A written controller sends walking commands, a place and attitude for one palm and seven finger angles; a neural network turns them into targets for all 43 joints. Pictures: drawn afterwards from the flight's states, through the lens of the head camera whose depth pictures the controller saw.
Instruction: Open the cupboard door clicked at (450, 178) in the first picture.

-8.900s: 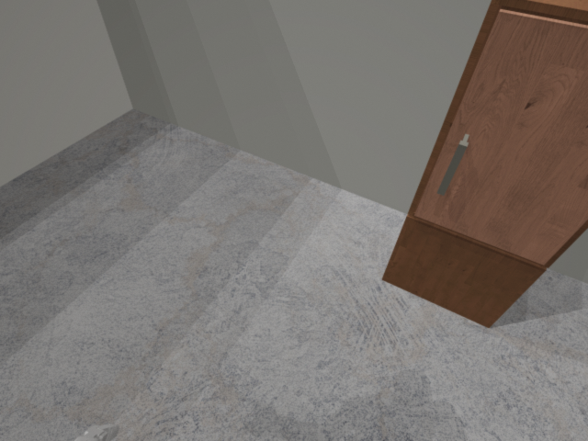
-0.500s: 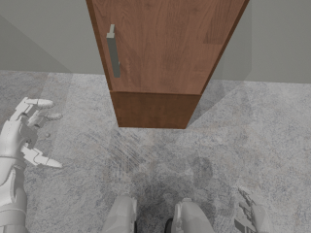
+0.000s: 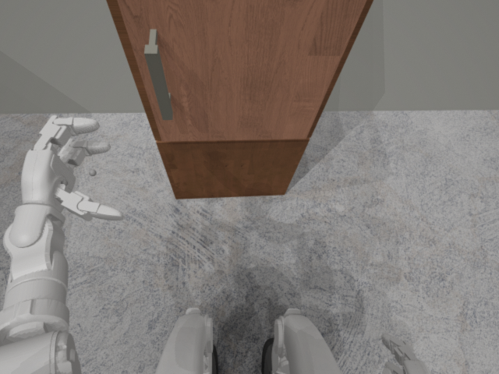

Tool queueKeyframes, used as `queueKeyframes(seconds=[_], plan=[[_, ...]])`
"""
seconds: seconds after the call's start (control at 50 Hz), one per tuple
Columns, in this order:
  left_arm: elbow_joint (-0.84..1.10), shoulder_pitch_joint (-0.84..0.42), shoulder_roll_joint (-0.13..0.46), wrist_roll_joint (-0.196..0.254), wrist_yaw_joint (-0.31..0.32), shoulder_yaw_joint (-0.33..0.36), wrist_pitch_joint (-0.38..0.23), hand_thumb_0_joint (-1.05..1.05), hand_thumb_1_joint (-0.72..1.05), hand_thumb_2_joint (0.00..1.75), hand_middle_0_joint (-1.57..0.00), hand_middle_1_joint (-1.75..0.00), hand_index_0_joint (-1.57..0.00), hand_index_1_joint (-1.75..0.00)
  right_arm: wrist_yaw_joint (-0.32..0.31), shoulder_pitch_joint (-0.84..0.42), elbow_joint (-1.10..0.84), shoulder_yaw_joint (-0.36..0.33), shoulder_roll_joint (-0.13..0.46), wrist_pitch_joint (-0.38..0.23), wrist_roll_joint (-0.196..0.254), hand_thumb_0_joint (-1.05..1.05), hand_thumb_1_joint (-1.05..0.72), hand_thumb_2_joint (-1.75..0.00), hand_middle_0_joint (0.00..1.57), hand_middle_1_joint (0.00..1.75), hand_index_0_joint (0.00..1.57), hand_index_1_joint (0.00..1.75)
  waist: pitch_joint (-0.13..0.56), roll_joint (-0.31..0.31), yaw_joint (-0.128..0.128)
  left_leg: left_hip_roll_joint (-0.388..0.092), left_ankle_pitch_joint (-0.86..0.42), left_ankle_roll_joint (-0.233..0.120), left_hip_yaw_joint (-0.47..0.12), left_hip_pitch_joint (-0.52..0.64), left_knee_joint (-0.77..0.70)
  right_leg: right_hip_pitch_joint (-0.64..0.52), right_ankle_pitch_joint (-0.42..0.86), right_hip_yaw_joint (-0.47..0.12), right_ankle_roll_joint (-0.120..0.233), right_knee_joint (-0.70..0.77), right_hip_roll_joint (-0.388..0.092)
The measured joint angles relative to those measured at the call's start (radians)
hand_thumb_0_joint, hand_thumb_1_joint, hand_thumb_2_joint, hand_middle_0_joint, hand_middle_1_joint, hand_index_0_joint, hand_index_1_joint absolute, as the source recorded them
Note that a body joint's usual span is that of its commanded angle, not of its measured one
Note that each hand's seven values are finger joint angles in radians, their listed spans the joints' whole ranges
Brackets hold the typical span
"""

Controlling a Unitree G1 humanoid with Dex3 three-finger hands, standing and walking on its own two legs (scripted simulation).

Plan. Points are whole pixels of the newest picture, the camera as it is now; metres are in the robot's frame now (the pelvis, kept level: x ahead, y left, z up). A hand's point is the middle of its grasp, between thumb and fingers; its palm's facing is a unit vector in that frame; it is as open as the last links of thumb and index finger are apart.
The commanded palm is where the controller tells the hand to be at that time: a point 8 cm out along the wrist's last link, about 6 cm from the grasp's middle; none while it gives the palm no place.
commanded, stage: move the hooked fingers beside the handle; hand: left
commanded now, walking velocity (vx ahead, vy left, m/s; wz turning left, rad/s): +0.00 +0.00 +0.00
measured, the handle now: (161, 78) +0.61 +0.17 +0.02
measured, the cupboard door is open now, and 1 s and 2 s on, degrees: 0 0 0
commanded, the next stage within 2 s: slide the fingers in behind the handle in 1.64 s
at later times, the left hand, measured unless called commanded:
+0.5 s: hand (116, 132) +0.48 +0.23 +0.02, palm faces +0.08 -1.00 -0.03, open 14.0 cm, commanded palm +0.47 +0.26 +0.01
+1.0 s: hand (129, 106) +0.55 +0.22 +0.00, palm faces +0.08 -1.00 -0.04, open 14.0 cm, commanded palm +0.53 +0.24 +0.00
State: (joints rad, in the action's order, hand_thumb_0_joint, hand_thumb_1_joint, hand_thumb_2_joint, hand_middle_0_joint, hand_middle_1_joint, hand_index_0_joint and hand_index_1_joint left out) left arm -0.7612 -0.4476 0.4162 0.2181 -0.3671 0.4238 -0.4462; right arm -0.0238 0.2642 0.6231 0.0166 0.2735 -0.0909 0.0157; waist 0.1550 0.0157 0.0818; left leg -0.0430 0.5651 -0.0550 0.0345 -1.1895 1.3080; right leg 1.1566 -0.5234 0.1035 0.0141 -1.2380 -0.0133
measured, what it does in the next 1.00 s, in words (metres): stands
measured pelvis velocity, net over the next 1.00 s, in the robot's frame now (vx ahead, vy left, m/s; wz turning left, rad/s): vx -0.01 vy -0.01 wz -0.05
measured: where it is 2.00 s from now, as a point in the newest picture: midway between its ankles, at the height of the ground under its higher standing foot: outside the picture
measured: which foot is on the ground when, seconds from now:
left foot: down 0.00-1.00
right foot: down 0.00-1.00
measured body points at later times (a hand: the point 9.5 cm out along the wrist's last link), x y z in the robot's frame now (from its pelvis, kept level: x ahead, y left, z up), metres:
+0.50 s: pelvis -0.01 -0.01 -0.02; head +0.16 +0.02 +0.40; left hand +0.47 +0.28 +0.02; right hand +0.04 -0.28 -0.13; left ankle +0.02 +0.08 -0.62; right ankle +0.03 -0.12 -0.62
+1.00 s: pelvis -0.01 -0.01 -0.04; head +0.21 +0.02 +0.36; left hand +0.54 +0.28 +0.00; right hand -0.02 -0.27 -0.14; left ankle +0.02 +0.08 -0.62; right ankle +0.03 -0.12 -0.62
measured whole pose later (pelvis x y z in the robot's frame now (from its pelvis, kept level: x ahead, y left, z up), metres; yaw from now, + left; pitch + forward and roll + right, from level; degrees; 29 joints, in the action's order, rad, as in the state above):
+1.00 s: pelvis -0.01 -0.01 -0.04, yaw -3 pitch +34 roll -6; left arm -1.18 -1.02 0.71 0.03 -0.29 0.55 -0.40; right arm 0.02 0.35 0.59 0.08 0.28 0.09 -0.04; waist 0.11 0.05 0.23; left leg -0.08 0.59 -0.05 0.00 -1.46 1.46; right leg 1.42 -0.53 0.13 0.03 -1.36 0.02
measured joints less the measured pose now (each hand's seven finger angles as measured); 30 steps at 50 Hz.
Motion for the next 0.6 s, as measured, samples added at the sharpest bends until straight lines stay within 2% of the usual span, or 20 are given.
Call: queueKeyframes(seconds=[0.12, 0.3, 0.46, 0.6], plan=[[-0.077, -0.069, 0.023, -0.024, 0.031, 0.016, -0.017, -0.01, -0.5, 0.3, -0.3, -1.2, -0.3, -1.2, 0.01, 0.011, -0.002, 0.002, -0.002, 0.031, -0.006, 0.01, -0.91, -0.9, 0.21, 0.3, 0.2, 0.3, 0.003, 0.002, 0.014, -0.002, 0.001, -0.002, 0.004, -0.015, 0.006, 0.017, 0.001, -0.004, -0.001, -0.006, 0.002], [-0.203, -0.196, 0.045, -0.054, 0.04, 0.016, -0.048, -0.01, -0.5, 0.3, -0.3, -1.2, -0.3, -1.2, 0.016, 0.016, 0.011, 0.006, 0.0, 0.072, -0.016, 0.01, -0.91, -0.9, 0.21, 0.3, 0.2, 0.3, -0.004, 0.005, 0.029, -0.003, 0.001, 0.0, -0.002, -0.054, 0.029, 0.054, -0.001, 0.001, 0.002, -0.029, 0.001], [-0.319, -0.329, 0.101, -0.098, 0.067, 0.046, -0.06, -0.01, -0.5, 0.3, -0.3, -1.2, -0.3, -1.2, 0.018, 0.018, 0.006, 0.02, 0.004, 0.101, -0.029, 0.01, -0.91, -0.9, 0.21, 0.3, 0.2, 0.3, -0.009, 0.007, 0.064, -0.008, 0.005, 0.005, -0.012, -0.115, 0.068, 0.112, -0.005, 0.01, 0.01, -0.065, 0.005], [-0.389, -0.433, 0.171, -0.123, 0.073, 0.066, -0.042, -0.01, -0.5, 0.3, -0.3, -1.2, -0.3, -1.2, 0.021, 0.029, -0.003, 0.033, 0.011, 0.125, -0.037, 0.0, -0.91, -0.9, 0.21, 0.3, 0.2, 0.3, -0.017, 0.014, 0.095, -0.017, 0.011, 0.008, -0.021, -0.175, 0.103, 0.169, -0.008, 0.019, 0.016, -0.094, 0.011]])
